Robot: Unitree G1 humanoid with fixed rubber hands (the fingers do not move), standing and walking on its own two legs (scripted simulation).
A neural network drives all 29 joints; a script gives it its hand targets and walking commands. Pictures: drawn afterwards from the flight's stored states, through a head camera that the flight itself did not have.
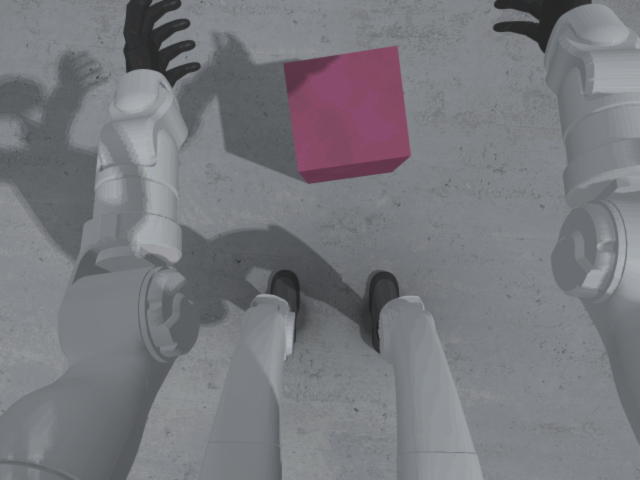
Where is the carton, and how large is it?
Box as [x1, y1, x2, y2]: [283, 46, 410, 183]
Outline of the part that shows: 397,46 283,63 298,171 308,183 392,171 410,155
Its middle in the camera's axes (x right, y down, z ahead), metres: +0.05 -0.24 +0.84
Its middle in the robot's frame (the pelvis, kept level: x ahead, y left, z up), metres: +0.56 +0.00 -0.54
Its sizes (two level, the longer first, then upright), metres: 0.210 0.200 0.250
